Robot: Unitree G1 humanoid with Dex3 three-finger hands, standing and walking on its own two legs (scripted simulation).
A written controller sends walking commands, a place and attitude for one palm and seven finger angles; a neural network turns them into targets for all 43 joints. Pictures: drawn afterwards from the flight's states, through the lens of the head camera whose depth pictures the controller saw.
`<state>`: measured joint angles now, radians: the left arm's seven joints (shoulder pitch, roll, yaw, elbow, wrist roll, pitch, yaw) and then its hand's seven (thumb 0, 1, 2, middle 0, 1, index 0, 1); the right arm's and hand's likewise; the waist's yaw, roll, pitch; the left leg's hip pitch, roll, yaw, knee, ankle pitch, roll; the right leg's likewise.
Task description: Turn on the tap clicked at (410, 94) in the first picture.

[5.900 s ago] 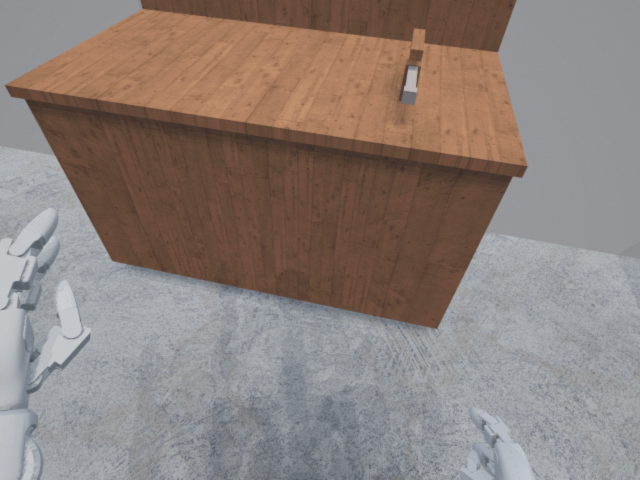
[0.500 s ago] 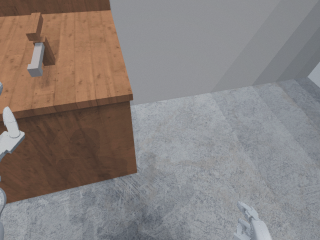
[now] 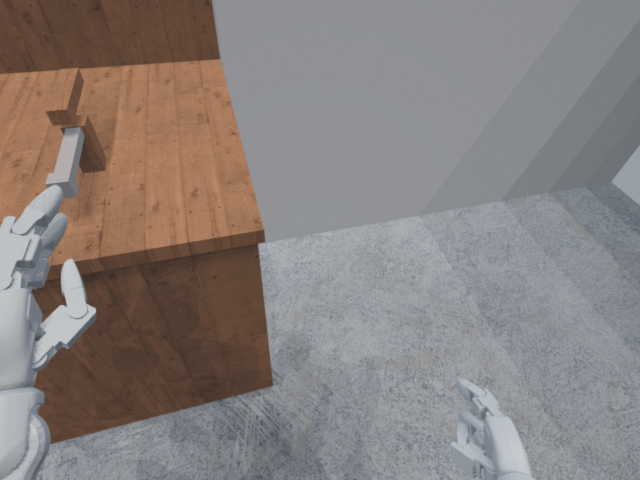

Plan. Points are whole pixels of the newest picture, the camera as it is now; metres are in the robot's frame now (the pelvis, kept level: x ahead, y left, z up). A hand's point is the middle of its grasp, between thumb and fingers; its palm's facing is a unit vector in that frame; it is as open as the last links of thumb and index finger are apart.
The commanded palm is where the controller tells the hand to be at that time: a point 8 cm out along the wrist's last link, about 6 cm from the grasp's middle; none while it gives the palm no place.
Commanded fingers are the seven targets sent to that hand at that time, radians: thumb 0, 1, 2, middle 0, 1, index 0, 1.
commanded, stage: shuffle to correct the standing spot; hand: left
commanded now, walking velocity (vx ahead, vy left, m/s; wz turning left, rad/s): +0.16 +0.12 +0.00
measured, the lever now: (62, 185) +0.44 +0.41 +0.11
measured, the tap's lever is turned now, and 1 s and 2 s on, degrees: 0 0 0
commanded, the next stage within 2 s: come to a stop and stand still in 1.06 s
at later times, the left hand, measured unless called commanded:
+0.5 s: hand (60, 286) +0.24 +0.28 +0.17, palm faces +0.41 -0.83 -0.38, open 7.5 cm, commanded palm +0.18 +0.31 +0.18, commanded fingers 0.00 0.90 0.90 -0.20 -0.30 -0.20 -0.30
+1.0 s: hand (17, 253) +0.27 +0.33 +0.17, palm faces +0.43 -0.79 -0.45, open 7.4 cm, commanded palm +0.22 +0.36 +0.18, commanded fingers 0.00 0.90 0.90 -0.20 -0.30 -0.20 -0.30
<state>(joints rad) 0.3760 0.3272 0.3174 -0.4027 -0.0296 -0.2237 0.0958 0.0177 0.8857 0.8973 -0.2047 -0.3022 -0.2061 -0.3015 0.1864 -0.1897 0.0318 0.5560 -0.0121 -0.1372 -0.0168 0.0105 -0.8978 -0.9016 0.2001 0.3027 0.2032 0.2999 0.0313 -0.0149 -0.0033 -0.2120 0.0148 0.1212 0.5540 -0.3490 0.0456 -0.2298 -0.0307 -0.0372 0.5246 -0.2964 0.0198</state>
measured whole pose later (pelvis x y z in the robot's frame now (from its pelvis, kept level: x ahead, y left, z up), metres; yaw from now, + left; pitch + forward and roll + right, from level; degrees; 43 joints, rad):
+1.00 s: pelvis +0.06 +0.08 +0.01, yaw +0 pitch +1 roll +2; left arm 0.45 0.35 0.38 -0.39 -0.02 -0.25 0.11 0.01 0.88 0.90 -0.21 -0.30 -0.21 -0.30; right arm 0.26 -0.22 0.01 0.66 -0.01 -0.08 -0.02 0.01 -0.90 -0.90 0.20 0.30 0.20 0.30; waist 0.03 0.00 -0.01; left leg -0.54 0.02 0.04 1.06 -0.31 -0.02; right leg -0.22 -0.04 -0.08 0.52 -0.32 -0.04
